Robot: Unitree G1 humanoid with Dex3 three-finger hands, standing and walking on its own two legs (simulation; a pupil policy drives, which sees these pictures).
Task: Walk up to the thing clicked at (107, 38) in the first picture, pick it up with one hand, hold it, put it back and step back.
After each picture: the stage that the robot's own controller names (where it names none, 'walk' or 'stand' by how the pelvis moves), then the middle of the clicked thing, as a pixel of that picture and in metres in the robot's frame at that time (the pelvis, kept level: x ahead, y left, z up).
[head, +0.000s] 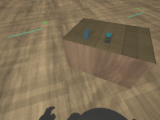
stand; (107, 38) +0.94 -0.15 -0.08
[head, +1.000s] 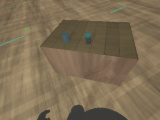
walk; (88, 39) +0.84 +0.12 -0.06
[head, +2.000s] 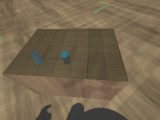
stand; (65, 58) +0.51 +0.28 -0.06
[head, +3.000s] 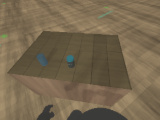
stand; (70, 61) +0.51 +0.22 -0.08
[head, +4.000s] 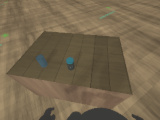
stand; (70, 64) +0.48 +0.22 -0.08
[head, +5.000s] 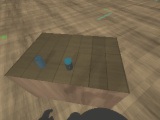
stand; (68, 64) +0.48 +0.24 -0.08
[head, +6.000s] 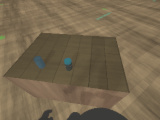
stand; (68, 64) +0.48 +0.24 -0.08
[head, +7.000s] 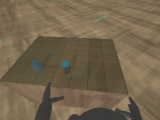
rise first; (66, 67) +0.45 +0.26 -0.08
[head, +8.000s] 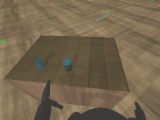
go down; (68, 65) +0.47 +0.26 -0.08
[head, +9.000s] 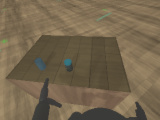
go down; (68, 65) +0.47 +0.26 -0.08
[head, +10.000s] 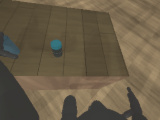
go down; (57, 49) +0.48 +0.24 +0.00
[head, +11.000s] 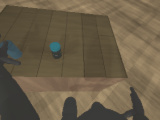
approach; (56, 51) +0.48 +0.24 +0.00
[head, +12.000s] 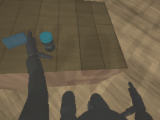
close in; (48, 42) +0.50 +0.25 +0.04
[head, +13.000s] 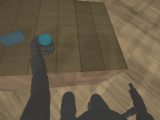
lift; (47, 44) +0.49 +0.25 +0.04
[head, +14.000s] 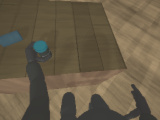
lift; (43, 50) +0.45 +0.27 +0.04
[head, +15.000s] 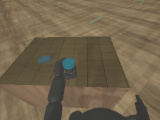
lift; (70, 68) +0.30 +0.15 +0.15
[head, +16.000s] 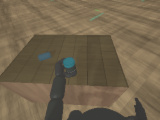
hold; (70, 67) +0.33 +0.16 +0.11
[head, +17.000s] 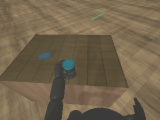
hold; (69, 69) +0.32 +0.16 +0.10
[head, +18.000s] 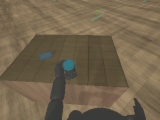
hold; (70, 69) +0.32 +0.16 +0.10
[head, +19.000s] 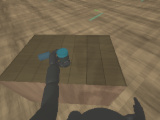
crouch; (64, 58) +0.38 +0.20 +0.13
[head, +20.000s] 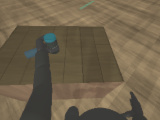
lower; (52, 44) +0.47 +0.25 +0.14
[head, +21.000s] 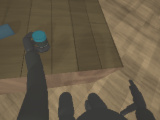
lower; (41, 42) +0.50 +0.26 +0.04
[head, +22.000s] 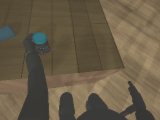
lower; (42, 43) +0.50 +0.26 +0.04
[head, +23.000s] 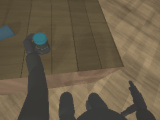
lower; (42, 44) +0.49 +0.26 +0.04
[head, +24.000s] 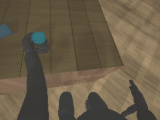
lower; (41, 43) +0.50 +0.26 +0.04
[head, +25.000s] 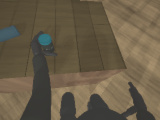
withdraw; (47, 44) +0.49 +0.25 +0.04
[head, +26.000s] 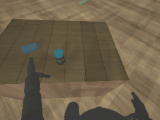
sink last; (59, 57) +0.46 +0.24 -0.01
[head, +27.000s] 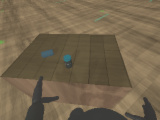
stand; (68, 61) +0.49 +0.25 -0.03
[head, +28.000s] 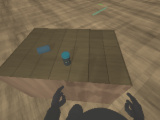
stand; (66, 58) +0.48 +0.25 -0.02
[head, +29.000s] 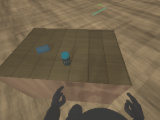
stand; (66, 59) +0.48 +0.25 -0.02
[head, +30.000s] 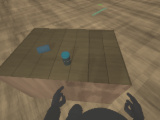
stand; (66, 58) +0.49 +0.25 -0.02
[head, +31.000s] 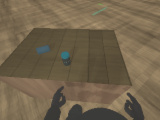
stand; (66, 59) +0.48 +0.25 -0.02
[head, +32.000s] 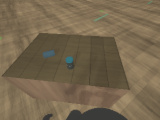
stand; (70, 63) +0.49 +0.23 -0.07
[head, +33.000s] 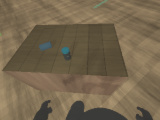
walk; (66, 53) +0.53 +0.27 -0.05
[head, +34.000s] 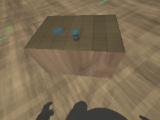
walk; (75, 35) +0.82 +0.25 -0.07
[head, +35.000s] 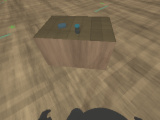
stand; (77, 29) +1.08 +0.27 -0.07
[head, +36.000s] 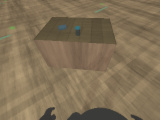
stand; (77, 31) +1.06 +0.26 -0.08
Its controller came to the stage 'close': yes
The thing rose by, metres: 0.19
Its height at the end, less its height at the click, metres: +0.00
